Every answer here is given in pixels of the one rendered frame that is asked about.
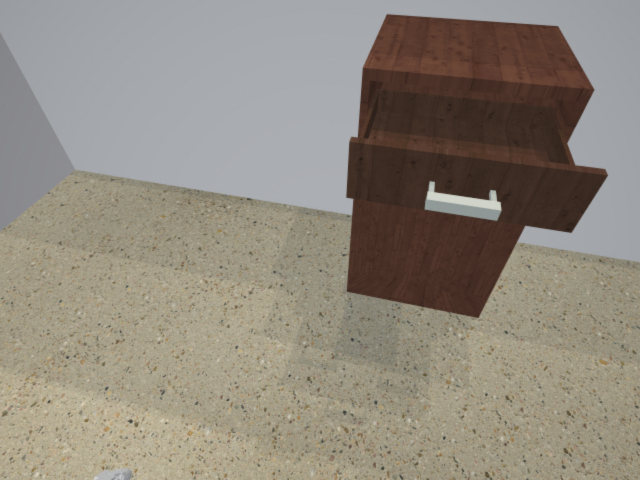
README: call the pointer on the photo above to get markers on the cabinet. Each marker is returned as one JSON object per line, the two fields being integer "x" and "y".
{"x": 437, "y": 260}

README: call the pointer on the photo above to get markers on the drawer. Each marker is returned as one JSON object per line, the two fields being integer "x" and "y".
{"x": 469, "y": 147}

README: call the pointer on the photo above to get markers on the handle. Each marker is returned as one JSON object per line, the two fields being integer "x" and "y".
{"x": 466, "y": 206}

